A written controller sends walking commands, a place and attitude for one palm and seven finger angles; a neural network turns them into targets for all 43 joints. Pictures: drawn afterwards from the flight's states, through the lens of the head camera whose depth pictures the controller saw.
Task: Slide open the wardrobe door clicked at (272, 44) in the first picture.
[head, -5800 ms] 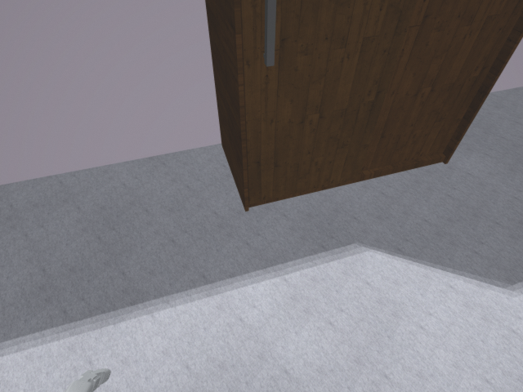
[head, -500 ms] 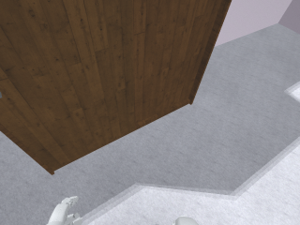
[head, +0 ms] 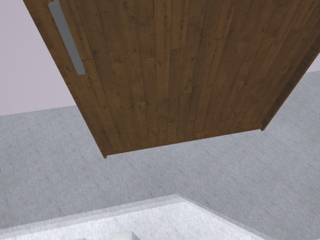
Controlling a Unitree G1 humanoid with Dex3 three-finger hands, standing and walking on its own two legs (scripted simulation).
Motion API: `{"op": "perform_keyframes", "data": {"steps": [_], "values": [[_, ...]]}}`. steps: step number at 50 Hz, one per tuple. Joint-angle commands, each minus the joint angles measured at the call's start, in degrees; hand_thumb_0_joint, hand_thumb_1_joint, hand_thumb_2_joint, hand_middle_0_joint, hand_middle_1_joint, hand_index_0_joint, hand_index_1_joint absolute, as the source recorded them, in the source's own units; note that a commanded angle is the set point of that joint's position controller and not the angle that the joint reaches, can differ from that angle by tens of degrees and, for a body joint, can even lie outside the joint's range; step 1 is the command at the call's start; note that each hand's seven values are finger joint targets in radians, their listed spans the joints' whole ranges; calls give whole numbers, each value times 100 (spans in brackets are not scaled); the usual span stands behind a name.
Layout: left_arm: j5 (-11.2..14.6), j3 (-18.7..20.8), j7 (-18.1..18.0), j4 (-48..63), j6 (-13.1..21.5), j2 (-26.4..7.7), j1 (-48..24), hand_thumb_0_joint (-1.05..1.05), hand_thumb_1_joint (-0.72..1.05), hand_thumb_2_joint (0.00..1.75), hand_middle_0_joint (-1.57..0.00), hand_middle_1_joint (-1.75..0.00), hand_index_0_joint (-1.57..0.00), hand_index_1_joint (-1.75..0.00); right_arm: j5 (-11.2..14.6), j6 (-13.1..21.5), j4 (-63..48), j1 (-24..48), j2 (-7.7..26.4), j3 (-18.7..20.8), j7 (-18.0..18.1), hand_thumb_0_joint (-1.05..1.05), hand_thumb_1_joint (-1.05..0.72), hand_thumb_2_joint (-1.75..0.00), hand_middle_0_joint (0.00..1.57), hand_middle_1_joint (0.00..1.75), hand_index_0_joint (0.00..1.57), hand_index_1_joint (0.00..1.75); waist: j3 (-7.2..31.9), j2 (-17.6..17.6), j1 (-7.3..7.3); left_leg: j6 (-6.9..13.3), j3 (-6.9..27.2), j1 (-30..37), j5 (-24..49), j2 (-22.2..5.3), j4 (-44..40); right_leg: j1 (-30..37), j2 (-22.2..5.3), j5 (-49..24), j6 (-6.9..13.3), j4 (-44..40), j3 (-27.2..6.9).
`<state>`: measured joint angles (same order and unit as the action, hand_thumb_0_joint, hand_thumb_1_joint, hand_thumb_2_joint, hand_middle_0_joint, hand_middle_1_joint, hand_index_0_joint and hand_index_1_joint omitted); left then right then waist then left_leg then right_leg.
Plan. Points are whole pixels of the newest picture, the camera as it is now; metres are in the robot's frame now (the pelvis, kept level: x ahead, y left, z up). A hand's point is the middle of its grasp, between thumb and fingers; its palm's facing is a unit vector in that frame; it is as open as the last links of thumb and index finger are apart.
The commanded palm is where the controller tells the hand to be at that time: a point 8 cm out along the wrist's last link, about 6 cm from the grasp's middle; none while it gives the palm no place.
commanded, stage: turn to face it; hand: left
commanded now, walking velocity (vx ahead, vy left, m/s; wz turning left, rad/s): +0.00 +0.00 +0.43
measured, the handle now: (70, 40) +0.69 +0.34 +0.13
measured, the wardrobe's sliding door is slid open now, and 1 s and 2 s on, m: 0.00 0.00 0.00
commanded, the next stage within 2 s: take the last steps up to it in 0.44 s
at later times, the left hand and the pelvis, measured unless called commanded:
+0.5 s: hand out of the picture +0.03 +0.25 -0.15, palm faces +0.21 -0.95 -0.25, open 7.3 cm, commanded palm none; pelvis -0.02 +0.03 +0.01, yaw +10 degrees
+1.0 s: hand out of the picture -0.11 +0.14 -0.15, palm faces +0.39 -0.90 -0.19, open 7.3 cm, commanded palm none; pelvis +0.02 +0.02 +0.01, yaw +17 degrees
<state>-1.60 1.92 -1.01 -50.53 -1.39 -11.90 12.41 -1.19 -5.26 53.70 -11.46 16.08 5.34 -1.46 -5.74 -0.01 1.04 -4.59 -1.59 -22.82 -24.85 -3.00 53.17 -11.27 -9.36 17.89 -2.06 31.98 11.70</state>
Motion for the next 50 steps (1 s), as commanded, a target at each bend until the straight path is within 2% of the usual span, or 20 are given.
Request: {"op": "perform_keyframes", "data": {"steps": [1,2,3,4,5,6,7,9,12,16,22,26,28,29,30,31,33,36,46,50], "values": [[-28,413,-66,262,64,-1437,109,0,90,90,-20,-30,-20,-30,68,288,-555,179,219,-39,-3,0,-90,-90,20,30,20,30,700,-1389,-187,117,-484,493,215,232,-1486,289,-1150,-2537,584,-398,-653],[13,417,-56,250,43,-1405,78,0,90,90,-20,-30,-20,-30,60,329,-495,-59,322,-16,1,0,-90,-90,20,30,20,30,850,-1147,-39,166,-467,1021,862,238,-2247,115,-1042,-2397,355,28,-421],[70,383,-43,267,9,-1252,158,0,90,90,-20,-30,-20,-30,50,397,-413,-374,629,46,0,0,-90,-90,20,30,20,30,1155,-296,138,266,-91,1971,1780,-61,-2970,-449,-808,-1829,68,936,-221],[126,287,2,458,-13,-830,138,0,90,90,-20,-30,-20,-30,11,460,-407,-609,1305,201,37,0,-90,-90,20,30,20,30,1256,1634,294,927,2034,2779,3828,-1670,-3224,-2118,59,1221,-419,2250,-62],[79,187,-40,577,-64,-736,-219,0,90,90,-20,-30,-20,-30,56,423,-304,-959,1551,227,84,0,-90,-90,20,30,20,30,1373,1583,438,1381,2213,2540,5067,-2174,-3169,-2167,179,2107,-393,2950,-683],[73,216,-38,543,-86,-778,-228,0,90,90,-20,-30,-20,-30,21,426,-310,-808,1411,180,132,0,-90,-90,20,30,20,30,1233,1117,337,1561,1841,2309,5081,-2174,-3115,-2150,43,1824,-331,3302,-892],[57,231,-63,394,-93,-721,-306,0,90,90,-20,-30,-20,-30,4,475,-297,-624,1175,119,209,0,-90,-90,20,30,20,30,1139,1462,311,1421,1722,2216,5240,-1734,-3084,-2215,91,1533,-359,3417,-1030],[78,265,-18,187,-86,-839,-221,0,90,90,-20,-30,-20,-30,3,471,-427,-107,854,-22,259,0,-90,-90,20,30,20,30,794,1260,112,1304,1241,1839,5040,-1300,-3079,-2093,145,939,-378,3611,-1114],[82,253,31,-14,-88,-822,74,0,90,90,-20,-30,-20,-30,35,515,-453,42,737,-73,270,0,-90,-90,20,30,20,30,904,930,-49,1244,970,1955,4713,-1054,-3189,-1947,254,520,-443,3478,-1034],[87,223,15,-17,-109,-735,-67,0,90,90,-20,-30,-20,-30,26,505,-379,-130,698,-67,275,0,-90,-90,20,30,20,30,742,611,22,1392,1310,1836,3935,-1123,-3431,-1796,318,477,-463,2905,-1066],[102,190,-13,80,-96,-551,-280,0,90,90,-20,-30,-20,-30,-21,439,-259,-127,652,-41,251,0,-90,-90,20,30,20,30,555,804,65,1472,1767,1366,2701,-1076,-3605,-1230,517,734,-349,1743,-1032],[134,176,-48,-8,-15,-470,24,0,90,90,-20,-30,-20,-30,-27,419,-199,-42,593,-28,234,0,-90,-90,20,30,20,30,639,903,-76,1399,1932,1036,2774,-922,-3402,-493,715,453,-233,654,-964],[132,172,-67,-209,70,-450,437,0,90,90,-20,-30,-20,-30,15,424,-148,-4,462,-57,223,0,-90,-90,20,30,20,30,856,640,-263,1130,1750,543,1887,-660,-3106,536,707,-423,-203,-521,-921],[78,208,-78,-282,142,-632,656,0,90,90,-20,-30,-20,-30,51,431,-122,-63,213,-87,201,0,-90,-90,20,30,20,30,928,24,-356,840,1423,-22,838,-275,-2591,1216,325,-276,-119,-1262,-1318],[-27,296,-95,-292,224,-1172,774,0,90,90,-20,-30,-20,-30,98,430,-205,-210,-207,-175,178,0,-90,-90,20,30,20,30,870,-1576,-370,401,542,-1070,-325,531,-1252,1597,-1034,1028,384,-2047,-3028],[27,310,-83,-184,171,-1359,768,0,90,90,-20,-30,-20,-30,4,371,-332,125,98,-77,160,0,-90,-90,20,30,20,30,364,-1577,-544,373,515,-1233,-706,449,-295,545,-1662,2016,789,-2551,-3609],[52,306,-97,-158,234,-1032,367,0,90,90,-20,-30,-20,-30,-76,293,-156,43,207,0,81,0,-90,-90,20,30,20,30,-167,-1373,-282,410,645,-1305,51,206,681,-293,-1301,2527,706,-2864,-3354],[65,164,-49,-273,389,-567,332,0,90,90,-20,-30,-20,-30,-92,323,236,-570,-43,-2,4,0,-90,-90,20,30,20,30,-163,-771,-5,306,338,-1092,1067,108,1123,-178,-637,1154,392,-2542,-1950],[-7,96,-42,-1005,576,-342,1712,0,90,90,-20,-30,-20,-30,-62,484,176,95,-192,-77,-23,0,-90,-90,20,30,20,30,-113,-816,-411,203,58,-1606,1254,-304,77,954,-812,510,823,-2552,-1905],[-48,115,-37,-1263,563,-371,1898,0,90,90,-20,-30,-20,-30,-18,596,83,522,-353,-163,-39,0,-90,-90,20,30,20,30,-215,-972,-516,308,-255,-1106,801,-259,-1040,870,-874,-206,928,-2320,-1708]]}}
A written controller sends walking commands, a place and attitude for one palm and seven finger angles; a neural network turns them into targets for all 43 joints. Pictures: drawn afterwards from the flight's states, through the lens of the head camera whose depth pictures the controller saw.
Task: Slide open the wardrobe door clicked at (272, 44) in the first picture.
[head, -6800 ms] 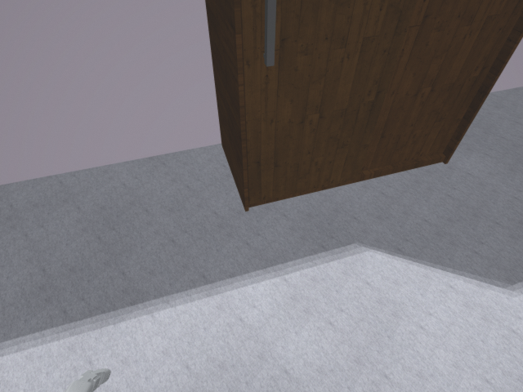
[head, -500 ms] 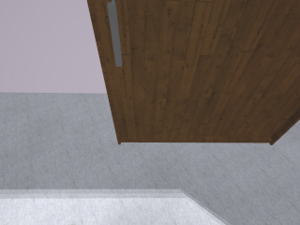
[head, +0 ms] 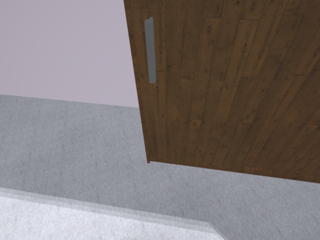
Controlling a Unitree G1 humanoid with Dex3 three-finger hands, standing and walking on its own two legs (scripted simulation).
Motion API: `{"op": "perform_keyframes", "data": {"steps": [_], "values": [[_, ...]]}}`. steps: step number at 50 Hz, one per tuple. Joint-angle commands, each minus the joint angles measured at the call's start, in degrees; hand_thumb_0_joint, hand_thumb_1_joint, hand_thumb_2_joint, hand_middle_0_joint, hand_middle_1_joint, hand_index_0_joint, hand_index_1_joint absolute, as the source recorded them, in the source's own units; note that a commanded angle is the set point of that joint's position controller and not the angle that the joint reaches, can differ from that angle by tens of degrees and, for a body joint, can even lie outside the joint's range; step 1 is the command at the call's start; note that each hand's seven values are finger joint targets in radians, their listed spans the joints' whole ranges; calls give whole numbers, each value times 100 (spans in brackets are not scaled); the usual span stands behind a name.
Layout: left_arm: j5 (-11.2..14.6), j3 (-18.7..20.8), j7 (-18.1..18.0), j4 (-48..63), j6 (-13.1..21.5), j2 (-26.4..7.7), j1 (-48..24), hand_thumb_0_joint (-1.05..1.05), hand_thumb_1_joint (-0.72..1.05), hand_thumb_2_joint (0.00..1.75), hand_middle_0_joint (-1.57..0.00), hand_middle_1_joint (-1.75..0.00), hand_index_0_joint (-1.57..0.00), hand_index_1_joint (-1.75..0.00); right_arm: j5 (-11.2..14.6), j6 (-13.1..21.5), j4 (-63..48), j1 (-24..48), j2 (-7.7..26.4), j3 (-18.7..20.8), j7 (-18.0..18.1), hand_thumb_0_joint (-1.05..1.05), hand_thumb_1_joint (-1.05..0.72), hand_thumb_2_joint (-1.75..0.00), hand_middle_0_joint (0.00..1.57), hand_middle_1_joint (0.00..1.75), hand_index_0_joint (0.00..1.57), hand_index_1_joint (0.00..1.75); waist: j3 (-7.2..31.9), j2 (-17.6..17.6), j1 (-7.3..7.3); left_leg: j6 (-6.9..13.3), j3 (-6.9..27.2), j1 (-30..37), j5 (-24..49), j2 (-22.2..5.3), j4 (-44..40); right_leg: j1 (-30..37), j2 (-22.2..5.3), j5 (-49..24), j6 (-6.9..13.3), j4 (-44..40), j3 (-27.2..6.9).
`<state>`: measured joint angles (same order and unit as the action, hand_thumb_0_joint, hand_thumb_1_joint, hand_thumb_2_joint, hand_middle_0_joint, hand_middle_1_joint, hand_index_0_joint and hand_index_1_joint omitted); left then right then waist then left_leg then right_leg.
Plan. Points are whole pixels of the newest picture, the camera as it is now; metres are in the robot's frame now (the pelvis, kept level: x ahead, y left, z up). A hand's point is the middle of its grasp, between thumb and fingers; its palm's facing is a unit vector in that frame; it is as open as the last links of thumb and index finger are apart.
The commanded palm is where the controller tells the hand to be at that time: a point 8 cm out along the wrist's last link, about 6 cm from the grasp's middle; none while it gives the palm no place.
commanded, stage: take the last steps up to it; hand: left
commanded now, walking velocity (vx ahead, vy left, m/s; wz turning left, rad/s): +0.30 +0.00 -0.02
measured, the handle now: (152, 52) +0.74 +0.10 +0.11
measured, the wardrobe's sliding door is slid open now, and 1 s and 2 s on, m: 0.00 0.00 0.00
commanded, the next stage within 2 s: come to a stop and stand still in 0.54 s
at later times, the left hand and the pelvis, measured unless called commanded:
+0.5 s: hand (98, 202) +0.26 +0.24 -0.17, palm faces -0.01 -0.98 -0.20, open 7.3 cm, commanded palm none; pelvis +0.16 +0.05 -0.01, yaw -3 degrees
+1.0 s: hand (113, 184) +0.33 +0.21 -0.18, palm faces +0.01 -0.97 -0.24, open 7.2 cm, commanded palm none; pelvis +0.24 +0.02 -0.02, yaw -2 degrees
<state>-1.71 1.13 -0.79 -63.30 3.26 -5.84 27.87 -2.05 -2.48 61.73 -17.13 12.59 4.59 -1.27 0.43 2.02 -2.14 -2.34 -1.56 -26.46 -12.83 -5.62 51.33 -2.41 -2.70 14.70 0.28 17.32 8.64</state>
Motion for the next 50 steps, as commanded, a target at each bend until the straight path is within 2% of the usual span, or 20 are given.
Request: {"op": "perform_keyframes", "data": {"steps": [1,4,5,6,7,8,10,12,16,22,26,29,30,31,32,33,37,40,44,50], "values": [[-43,213,-60,0,84,-1029,295,0,90,90,-20,-30,-20,-30,86,351,-721,1077,-55,-111,-55,0,-90,-90,20,30,20,30,-844,-1228,-152,125,-294,-426,-489,9,-1152,-210,-1552,-1,688,-743,-1311],[4,237,-55,-94,26,-1029,98,0,90,90,-20,-30,-20,-30,109,466,-498,496,-68,-134,-4,0,-90,-90,20,30,20,30,-599,-1092,142,212,-657,1072,-96,289,-2128,-775,-1257,-323,487,-86,-897],[29,225,-46,-115,4,-944,54,0,90,90,-20,-30,-20,-30,103,520,-310,-7,78,-105,37,0,-90,-90,20,30,20,30,-394,-587,368,223,-710,2061,80,372,-2504,-1247,-1004,-389,350,566,-661],[62,178,-18,-81,-12,-735,100,0,90,90,-20,-30,-20,-30,97,572,-91,-698,424,-18,113,0,-90,-90,20,30,20,30,40,256,653,361,-115,3199,-157,-133,-2755,-1886,-642,-235,161,1775,-337],[99,110,14,47,-20,-410,157,0,90,90,-20,-30,-20,-30,48,592,73,-1306,1010,130,180,0,-90,-90,20,30,20,30,410,1726,796,776,1855,3891,-508,-1633,-3361,-3014,-40,1527,-122,3381,131],[46,110,-11,244,-48,-551,-248,0,90,90,-20,-30,-20,-30,72,524,93,-1557,1142,130,221,0,-90,-90,20,30,20,30,271,1293,897,1119,2380,3623,-763,-2048,-3815,-3379,3,1940,-56,4300,-339],[23,153,32,246,-102,-573,-693,0,90,90,-20,-30,-20,-30,88,527,-53,-786,701,21,262,0,-90,-90,20,30,20,30,-455,726,684,1159,1931,2410,-1134,-1813,-4095,-3503,-458,1234,-27,5014,-593],[-19,209,113,169,-142,-492,-734,0,90,90,-20,-30,-20,-30,77,593,-143,-355,288,-111,263,0,-90,-90,20,30,20,30,-966,345,419,1011,1174,1553,-618,-1468,-4274,-3185,-595,587,-77,4934,-689],[-20,238,151,224,-234,-365,-613,0,90,90,-20,-30,-20,-30,93,728,-181,-367,86,-116,299,0,-90,-90,20,30,20,30,-688,375,195,1037,295,1844,876,-1135,-4213,-3162,-563,-80,-227,4497,-596],[17,252,196,716,-260,-529,-1720,0,90,90,-20,-30,-20,-30,55,703,-92,-611,259,-81,307,0,-90,-90,20,30,20,30,-842,366,316,1093,-21,2391,2260,-1112,-3938,-3356,-492,-395,-227,3085,-454],[53,243,201,891,-216,-579,-2071,0,90,90,-20,-30,-20,-30,12,625,-11,-652,406,-51,300,0,-90,-90,20,30,20,30,-856,498,375,993,-161,2377,2763,-1124,-3483,-2600,-215,-227,-41,2047,-197],[27,288,169,561,-122,-799,-1078,0,90,90,-20,-30,-20,-30,70,575,47,-637,471,-61,285,0,-90,-90,20,30,20,30,-292,182,-100,730,-457,2048,3387,-813,-2150,-860,193,-782,104,1344,107],[2,372,122,386,-34,-1158,-468,0,90,90,-20,-30,-20,-30,105,588,51,-668,327,-85,248,0,-90,-90,20,30,20,30,112,-379,-398,497,-578,1232,2574,-545,-989,349,-235,-1383,274,1170,-457],[-18,517,56,242,30,-1732,134,0,90,90,-20,-30,-20,-30,172,606,-48,-915,-24,-153,211,0,-90,-90,20,30,20,30,868,-1699,-515,232,-902,88,-602,308,824,1444,-1802,-2508,911,789,-2496],[117,493,39,237,10,-1925,183,0,90,90,-20,-30,-20,-30,204,536,-156,-833,91,-142,255,0,-90,-90,20,30,20,30,1092,-1605,-423,273,-224,-23,-2311,409,1818,1185,-2348,-2964,1330,292,-2976],[120,423,-7,374,-27,-1684,-469,0,90,90,-20,-30,-20,-30,200,498,-76,-766,52,-122,282,0,-90,-90,20,30,20,30,557,-902,-224,285,27,-24,-2039,188,1984,476,-2211,-2698,1380,145,-2481],[75,176,-124,787,-119,-1068,-1952,0,90,90,-20,-30,-20,-30,193,154,175,-868,-300,-223,302,0,-90,-90,20,30,20,30,-44,-475,410,82,210,951,-1247,-45,985,-1767,-1597,-3239,856,16,-1145],[41,252,-157,783,-234,-1198,-1866,0,90,90,-20,-30,-20,-30,203,-4,78,-766,-235,-156,267,0,-90,-90,20,30,20,30,72,-798,306,-1,9,800,-1225,193,507,-1501,-1515,-2959,913,123,-956],[33,355,-189,864,-333,-1300,-1694,0,90,90,-20,-30,-20,-30,122,-93,-241,-267,-58,-57,247,0,-90,-90,20,30,20,30,126,-874,141,-100,117,326,-1218,334,742,-1213,-1720,-3314,1063,244,-1262],[-44,429,-202,977,-413,-1411,-1848,0,90,90,-20,-30,-20,-30,162,17,-521,-31,-77,-49,225,0,-90,-90,20,30,20,30,416,-1230,177,-43,60,833,-1194,335,-664,-1036,-1619,-2556,997,516,-1288]]}}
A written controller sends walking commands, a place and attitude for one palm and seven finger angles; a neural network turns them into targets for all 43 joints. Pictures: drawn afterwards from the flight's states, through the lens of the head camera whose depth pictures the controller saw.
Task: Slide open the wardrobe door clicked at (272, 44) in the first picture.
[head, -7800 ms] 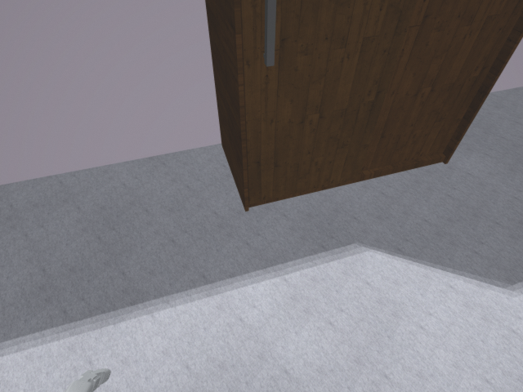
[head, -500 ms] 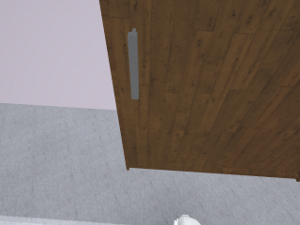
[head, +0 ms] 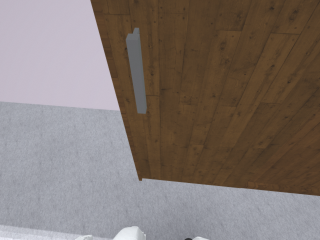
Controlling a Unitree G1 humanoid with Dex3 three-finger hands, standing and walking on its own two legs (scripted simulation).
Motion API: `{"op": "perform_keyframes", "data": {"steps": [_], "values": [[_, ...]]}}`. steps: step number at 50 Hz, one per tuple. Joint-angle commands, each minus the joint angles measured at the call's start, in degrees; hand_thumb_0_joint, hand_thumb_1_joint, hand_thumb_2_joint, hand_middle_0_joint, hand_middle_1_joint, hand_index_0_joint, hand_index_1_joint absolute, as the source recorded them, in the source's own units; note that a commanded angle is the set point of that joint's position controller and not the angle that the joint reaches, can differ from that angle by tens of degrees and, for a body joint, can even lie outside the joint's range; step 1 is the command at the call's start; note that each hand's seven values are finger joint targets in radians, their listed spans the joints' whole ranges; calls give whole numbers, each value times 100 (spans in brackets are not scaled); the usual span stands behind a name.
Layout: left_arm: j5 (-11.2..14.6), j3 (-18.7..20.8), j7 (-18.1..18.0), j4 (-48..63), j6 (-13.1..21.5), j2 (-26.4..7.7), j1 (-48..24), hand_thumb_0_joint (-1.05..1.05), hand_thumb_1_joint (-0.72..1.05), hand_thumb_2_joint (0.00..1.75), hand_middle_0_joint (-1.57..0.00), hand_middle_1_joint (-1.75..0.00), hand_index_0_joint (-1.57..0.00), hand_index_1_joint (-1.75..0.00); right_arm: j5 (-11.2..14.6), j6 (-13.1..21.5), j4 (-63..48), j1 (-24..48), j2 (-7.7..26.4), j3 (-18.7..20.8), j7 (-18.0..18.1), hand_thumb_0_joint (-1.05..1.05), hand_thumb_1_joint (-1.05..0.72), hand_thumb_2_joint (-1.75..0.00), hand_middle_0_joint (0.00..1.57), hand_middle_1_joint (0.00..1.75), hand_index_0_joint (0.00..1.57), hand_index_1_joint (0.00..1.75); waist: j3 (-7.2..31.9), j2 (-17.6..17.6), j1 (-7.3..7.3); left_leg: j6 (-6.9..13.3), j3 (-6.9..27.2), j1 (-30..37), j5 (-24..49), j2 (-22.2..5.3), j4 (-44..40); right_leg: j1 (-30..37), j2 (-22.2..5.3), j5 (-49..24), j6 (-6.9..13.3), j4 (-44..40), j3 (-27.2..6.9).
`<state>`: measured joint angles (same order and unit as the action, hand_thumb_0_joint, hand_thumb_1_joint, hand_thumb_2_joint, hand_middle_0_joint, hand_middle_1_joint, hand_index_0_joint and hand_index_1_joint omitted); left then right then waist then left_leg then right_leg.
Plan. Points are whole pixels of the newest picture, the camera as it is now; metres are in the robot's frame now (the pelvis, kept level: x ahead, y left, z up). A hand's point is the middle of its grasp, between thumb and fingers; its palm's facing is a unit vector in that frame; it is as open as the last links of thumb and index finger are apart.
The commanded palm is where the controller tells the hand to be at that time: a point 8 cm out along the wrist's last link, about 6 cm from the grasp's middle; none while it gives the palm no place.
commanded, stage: come to a stop and stand still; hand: left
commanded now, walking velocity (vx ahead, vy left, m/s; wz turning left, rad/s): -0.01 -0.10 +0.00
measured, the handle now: (139, 75) +0.49 +0.09 +0.13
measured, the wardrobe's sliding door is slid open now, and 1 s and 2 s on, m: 0.00 0.00 0.00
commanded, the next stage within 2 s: look again from close up in 1.68 s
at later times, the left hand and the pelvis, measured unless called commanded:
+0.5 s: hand out of the picture -0.03 +0.21 -0.16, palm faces -0.01 -0.98 -0.19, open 7.3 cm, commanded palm none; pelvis -0.04 +0.01 +0.02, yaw -2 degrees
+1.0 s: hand out of the picture -0.05 +0.11 -0.17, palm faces +0.04 -0.99 -0.16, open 7.3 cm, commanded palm none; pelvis -0.04 -0.04 +0.01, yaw -1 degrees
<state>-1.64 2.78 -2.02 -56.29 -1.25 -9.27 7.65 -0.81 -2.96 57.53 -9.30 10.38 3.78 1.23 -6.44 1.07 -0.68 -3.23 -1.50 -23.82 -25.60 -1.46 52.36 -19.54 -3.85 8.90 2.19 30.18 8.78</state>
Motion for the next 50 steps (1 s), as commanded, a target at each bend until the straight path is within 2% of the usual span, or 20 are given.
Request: {"op": "perform_keyframes", "data": {"steps": [1,2,3,4,5,6,8,10,14,21,25,26,27,28,29,30,31,35,40,50], "values": [[-36,264,-69,296,22,-1062,147,0,90,90,-20,-30,-20,-30,42,107,-94,-934,151,20,-22,0,-90,-90,20,30,20,30,1170,-1145,111,64,-6,847,445,-50,-1409,627,-1391,-1715,655,-586,-1264],[-4,254,-55,295,-8,-1043,126,0,90,90,-20,-30,-20,-30,39,145,-24,-1092,162,14,-26,0,-90,-90,20,30,20,30,1192,-1061,222,83,-118,1372,1130,-1,-2186,345,-1200,-1105,415,-385,-1138],[46,209,-33,293,-42,-836,244,0,90,90,-20,-30,-20,-30,32,212,-3,-1172,345,25,-21,0,-90,-90,20,30,20,30,1209,-421,257,139,153,1894,1491,-285,-2896,-107,-838,-127,135,88,-949],[100,133,-3,358,-84,-481,452,0,90,90,-20,-30,-20,-30,-42,268,-152,-999,823,103,-7,0,-90,-90,20,30,20,30,938,1256,197,485,1719,1665,1862,-1556,-3685,-872,-67,1564,-294,925,-473],[76,97,-12,373,-130,-479,385,0,90,90,-20,-30,-20,-30,-66,241,-357,-577,1011,94,39,0,-90,-90,20,30,20,30,563,1576,150,848,2134,665,2033,-2081,-4064,-613,218,2234,-409,1713,-761],[70,150,10,335,-152,-548,399,0,90,90,-20,-30,-20,-30,-104,266,-468,-226,970,52,98,0,-90,-90,20,30,20,30,353,1095,48,1116,1976,161,1801,-2134,-4167,-415,96,1980,-408,2203,-1110],[8,229,68,58,-223,-669,588,0,90,90,-20,-30,-20,-30,-103,297,-408,7,811,-15,175,0,-90,-90,20,30,20,30,256,931,-64,741,1469,485,1597,-1588,-4089,-675,266,1430,-447,2815,-1319],[9,246,150,-104,-181,-703,854,0,90,90,-20,-30,-20,-30,-69,321,-396,-25,753,-24,190,0,-90,-90,20,30,20,30,384,571,-67,755,1178,1002,1333,-1452,-4023,-958,279,1073,-521,3043,-1291],[-8,241,193,-99,-171,-703,789,0,90,90,-20,-30,-20,-30,-62,344,-221,-609,803,59,211,0,-90,-90,20,30,20,30,578,551,215,879,1218,1834,1206,-1549,-4075,-1253,220,946,-635,3064,-1279],[41,44,233,-116,-95,-378,525,0,90,90,-20,-30,-20,-30,-98,341,62,-998,851,86,151,0,-90,-90,20,30,20,30,596,987,420,1094,1169,1896,1437,-1518,-3997,-374,127,1783,-552,1196,-770],[94,-39,180,-432,23,-273,1093,0,90,90,-20,-30,-20,-30,-49,308,214,-819,841,86,93,0,-90,-90,20,30,20,30,718,944,101,848,926,1377,1495,-1165,-3581,835,291,775,-459,-576,-464],[90,-40,151,-558,71,-334,1310,0,90,90,-20,-30,-20,-30,-13,308,261,-839,723,55,82,0,-90,-90,20,30,20,30,829,602,27,642,681,1193,1500,-948,-3325,1308,232,207,-463,-1219,-494],[80,-22,100,-620,126,-534,1372,0,90,90,-20,-30,-20,-30,31,318,294,-913,476,8,63,0,-90,-90,20,30,20,30,883,132,32,406,382,770,1383,-710,-2941,1789,-176,58,-361,-1431,-941],[84,-15,58,-649,178,-807,1298,0,90,90,-20,-30,-20,-30,66,310,252,-831,178,-87,43,0,-90,-90,20,30,20,30,718,-699,50,193,-4,421,861,-379,-2645,1662,-843,334,-108,-1692,-1638],[100,-19,48,-588,175,-947,1032,0,90,90,-20,-30,-20,-30,29,290,220,-759,65,-160,7,0,-90,-90,20,30,20,30,394,-1007,89,139,-124,490,560,-267,-2596,1005,-1168,903,112,-1941,-1814],[91,-49,50,-522,158,-936,842,0,90,90,-20,-30,-20,-30,2,279,259,-797,62,-158,-32,0,-90,-90,20,30,20,30,244,-648,149,166,-78,827,754,-264,-2611,508,-1149,1360,147,-1983,-1687],[96,-23,34,-557,206,-874,798,0,90,90,-20,-30,-20,-30,-59,228,359,-791,41,-161,-15,0,-90,-90,20,30,20,30,-59,-1498,88,154,-113,816,969,-299,-2503,208,-855,1449,141,-2094,-1703],[146,-143,12,-664,209,-436,885,0,90,90,-20,-30,-20,-30,-36,278,728,-1314,82,-209,30,0,-90,-90,20,30,20,30,-187,-787,188,182,12,1221,1894,-405,-2822,266,-422,645,39,-1621,-1194],[152,-113,2,-697,184,-461,1024,0,90,90,-20,-30,-20,-30,-17,272,803,-1269,106,-215,60,0,-90,-90,20,30,20,30,-151,-245,126,128,17,1322,1944,-462,-2887,362,-296,722,-51,-1583,-1167],[133,-117,-17,-793,209,-356,1228,0,90,90,-20,-30,-20,-30,22,307,809,-1150,97,-205,117,0,-90,-90,20,30,20,30,221,-236,110,146,14,1521,2261,-520,-2863,758,-243,-347,-81,-1302,-1029]]}}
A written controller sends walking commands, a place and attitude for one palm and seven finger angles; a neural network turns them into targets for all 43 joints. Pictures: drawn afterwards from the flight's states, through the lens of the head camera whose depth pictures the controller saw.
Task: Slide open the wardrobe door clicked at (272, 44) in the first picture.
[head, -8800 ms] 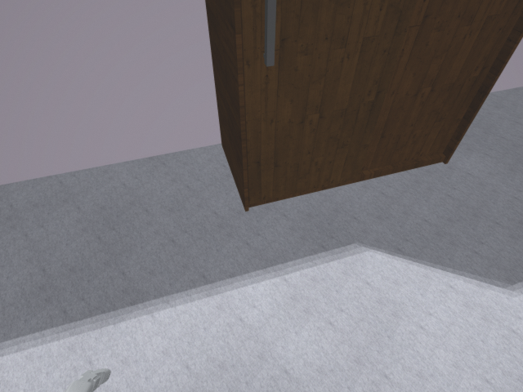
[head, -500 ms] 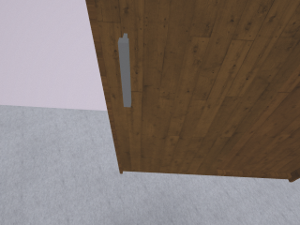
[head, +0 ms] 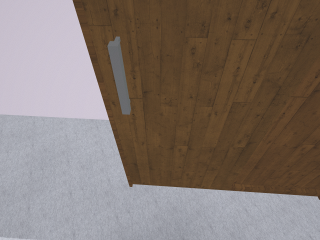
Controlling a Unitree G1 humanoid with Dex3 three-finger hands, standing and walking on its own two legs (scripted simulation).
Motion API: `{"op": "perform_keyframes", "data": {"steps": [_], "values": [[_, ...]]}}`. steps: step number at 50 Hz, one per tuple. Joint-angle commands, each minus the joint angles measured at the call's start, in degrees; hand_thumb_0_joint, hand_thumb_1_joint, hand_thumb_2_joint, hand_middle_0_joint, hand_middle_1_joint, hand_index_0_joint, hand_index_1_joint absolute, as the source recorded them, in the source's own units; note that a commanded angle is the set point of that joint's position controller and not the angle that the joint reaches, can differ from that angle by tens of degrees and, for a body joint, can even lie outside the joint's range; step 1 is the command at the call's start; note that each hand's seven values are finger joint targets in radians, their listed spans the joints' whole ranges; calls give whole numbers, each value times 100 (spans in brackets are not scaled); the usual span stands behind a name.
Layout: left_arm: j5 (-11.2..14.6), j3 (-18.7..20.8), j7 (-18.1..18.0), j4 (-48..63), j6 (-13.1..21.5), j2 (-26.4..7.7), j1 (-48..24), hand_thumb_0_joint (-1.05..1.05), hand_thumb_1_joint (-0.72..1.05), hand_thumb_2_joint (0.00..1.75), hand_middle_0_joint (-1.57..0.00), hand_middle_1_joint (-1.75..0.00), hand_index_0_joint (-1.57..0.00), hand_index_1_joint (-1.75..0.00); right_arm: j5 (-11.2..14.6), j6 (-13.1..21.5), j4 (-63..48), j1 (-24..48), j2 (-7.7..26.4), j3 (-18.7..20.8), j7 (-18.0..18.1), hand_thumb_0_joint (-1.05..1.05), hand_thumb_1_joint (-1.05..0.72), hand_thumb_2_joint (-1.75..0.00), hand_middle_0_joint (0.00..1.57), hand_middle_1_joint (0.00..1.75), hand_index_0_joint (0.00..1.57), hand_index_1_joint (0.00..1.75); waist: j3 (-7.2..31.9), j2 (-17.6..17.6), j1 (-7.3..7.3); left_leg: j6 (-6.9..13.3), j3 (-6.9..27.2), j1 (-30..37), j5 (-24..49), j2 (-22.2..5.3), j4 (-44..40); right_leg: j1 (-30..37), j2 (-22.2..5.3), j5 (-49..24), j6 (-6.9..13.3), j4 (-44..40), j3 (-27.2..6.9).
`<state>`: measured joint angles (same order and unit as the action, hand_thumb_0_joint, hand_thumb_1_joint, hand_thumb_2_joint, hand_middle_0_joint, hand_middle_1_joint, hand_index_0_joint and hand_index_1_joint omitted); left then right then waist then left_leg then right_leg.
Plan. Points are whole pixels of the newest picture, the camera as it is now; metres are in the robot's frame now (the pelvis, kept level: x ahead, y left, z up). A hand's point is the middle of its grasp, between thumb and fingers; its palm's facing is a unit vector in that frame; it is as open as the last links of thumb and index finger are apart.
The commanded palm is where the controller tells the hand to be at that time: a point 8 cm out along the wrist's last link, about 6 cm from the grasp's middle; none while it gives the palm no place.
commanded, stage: come to a stop and stand still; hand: left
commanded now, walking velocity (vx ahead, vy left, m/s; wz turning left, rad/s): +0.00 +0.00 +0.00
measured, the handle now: (122, 79) +0.53 +0.14 +0.12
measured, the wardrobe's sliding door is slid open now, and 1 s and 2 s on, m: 0.00 0.00 0.00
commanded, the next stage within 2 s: look again from close up in 0.68 s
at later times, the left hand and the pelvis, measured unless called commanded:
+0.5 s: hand out of the picture +0.02 +0.24 -0.18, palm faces +0.01 -0.97 -0.22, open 7.3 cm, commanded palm none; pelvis +0.00 +0.05 -0.01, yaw -1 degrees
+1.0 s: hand out of the picture +0.01 +0.22 -0.18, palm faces -0.02 -0.98 -0.20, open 7.3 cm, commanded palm none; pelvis +0.00 +0.04 +0.00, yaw -1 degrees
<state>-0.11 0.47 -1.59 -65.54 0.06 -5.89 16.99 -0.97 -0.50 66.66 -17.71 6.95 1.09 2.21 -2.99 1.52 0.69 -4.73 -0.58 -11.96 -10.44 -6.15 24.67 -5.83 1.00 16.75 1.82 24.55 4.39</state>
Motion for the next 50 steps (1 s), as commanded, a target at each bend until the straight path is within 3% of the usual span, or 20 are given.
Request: {"op": "perform_keyframes", "data": {"steps": [1,6,7,8,9,10,11,13,14,15,16,18,21,24,27,35,50], "values": [[-24,118,-66,133,83,-664,313,0,90,90,-20,-30,-20,-30,36,67,-109,-305,432,65,24,0,-90,-90,20,30,20,30,-84,-285,-25,299,-76,339,793,-48,-86,-572,-735,-1259,-46,-706,-584],[-38,111,-78,88,78,-603,404,0,90,90,-20,-30,-20,-30,45,78,-131,-183,437,71,40,0,-90,-90,20,30,20,30,-134,-229,-40,330,-61,411,897,-67,-89,-593,-716,-1408,-78,-634,-523],[-124,126,-304,-48,293,-818,990,0,90,90,-20,-30,-20,-30,79,192,-644,594,622,45,-36,0,-90,-90,20,30,20,30,-277,-678,-361,261,-276,-440,344,60,1420,-555,-1181,-4712,-473,-665,-1258],[-154,146,-270,257,366,-1002,721,0,90,90,-20,-30,-20,-30,49,141,-882,193,295,31,-80,0,-90,-90,20,30,20,30,93,-591,54,451,19,-734,-971,244,1497,-157,-1440,-4778,-146,-324,-1129],[-146,121,-220,356,357,-940,574,0,90,90,-20,-30,-20,-30,39,127,-817,176,277,52,-76,0,-90,-90,20,30,20,30,90,-235,32,492,-117,-651,-1035,244,1411,-250,-1366,-4207,139,-276,-1015],[-152,152,-209,353,364,-919,377,0,90,90,-20,-30,-20,-30,28,148,-800,24,202,16,-91,0,-90,-90,20,30,20,30,287,-81,99,463,-189,-408,-754,246,988,-213,-1281,-3967,277,-134,-775],[-138,127,-197,434,359,-917,357,0,90,90,-20,-30,-20,-30,31,183,-787,-195,273,8,-109,0,-90,-90,20,30,20,30,501,-227,157,477,-93,-105,-65,262,578,-192,-1021,-3302,205,134,-598],[-84,71,-190,491,275,-655,431,0,90,90,-20,-30,-20,-30,20,253,-789,-314,643,32,-79,0,-90,-90,20,30,20,30,542,-231,82,643,233,93,1193,-71,471,-484,-602,-1718,21,324,-423],[-85,70,-187,528,222,-587,477,0,90,90,-20,-30,-20,-30,10,244,-830,-300,754,36,-54,0,-90,-90,20,30,20,30,357,-264,30,702,284,-59,1077,-158,410,-601,-507,-1023,1,213,-427],[-95,65,-172,520,186,-605,450,0,90,90,-20,-30,-20,-30,-1,260,-845,-180,727,26,-49,0,-90,-90,20,30,20,30,176,294,-35,720,326,-193,1133,-141,291,-614,-506,-720,-15,254,-389],[-98,63,-153,530,138,-686,432,0,90,90,-20,-30,-20,-30,5,235,-878,-73,751,7,-49,0,-90,-90,20,30,20,30,-71,481,-62,745,413,-364,838,-114,143,-686,-455,-300,-28,249,-381],[-111,49,-114,549,77,-708,459,0,90,90,-20,-30,-20,-30,2,203,-980,55,789,11,-56,0,-90,-90,20,30,20,30,-426,311,-112,771,490,-666,-116,-82,-160,-852,-421,196,-42,136,-412],[-121,39,-77,599,57,-806,383,0,90,90,-20,-30,-20,-30,-7,193,-1043,57,864,12,-72,0,-90,-90,20,30,20,30,-424,4,-93,769,542,-707,-605,-21,-354,-856,-441,252,-54,120,-436],[-122,30,-51,658,22,-872,355,0,90,90,-20,-30,-20,-30,-11,201,-1064,79,1016,36,-85,0,-90,-90,20,30,20,30,-319,121,-118,806,695,-681,-1032,-105,-673,-836,-424,264,-97,223,-355],[-117,42,-36,680,44,-978,351,0,90,90,-20,-30,-20,-30,-4,237,-1059,125,1074,24,-83,0,-90,-90,20,30,20,30,15,140,-155,830,646,-451,-554,-103,-593,-685,-492,25,-103,212,-372],[-99,28,-29,648,84,-1141,265,0,90,90,-20,-30,-20,-30,20,241,-928,130,1043,6,-94,0,-90,-90,20,30,20,30,164,-188,-131,764,325,-135,207,11,-273,-631,-655,-429,-106,-36,-529],[-98,42,-40,511,120,-1197,206,0,90,90,-20,-30,-20,-30,38,236,-678,244,1003,-5,-78,0,-90,-90,20,30,20,30,138,-205,-112,686,179,66,704,34,-83,-621,-720,-886,-90,-123,-606]]}}
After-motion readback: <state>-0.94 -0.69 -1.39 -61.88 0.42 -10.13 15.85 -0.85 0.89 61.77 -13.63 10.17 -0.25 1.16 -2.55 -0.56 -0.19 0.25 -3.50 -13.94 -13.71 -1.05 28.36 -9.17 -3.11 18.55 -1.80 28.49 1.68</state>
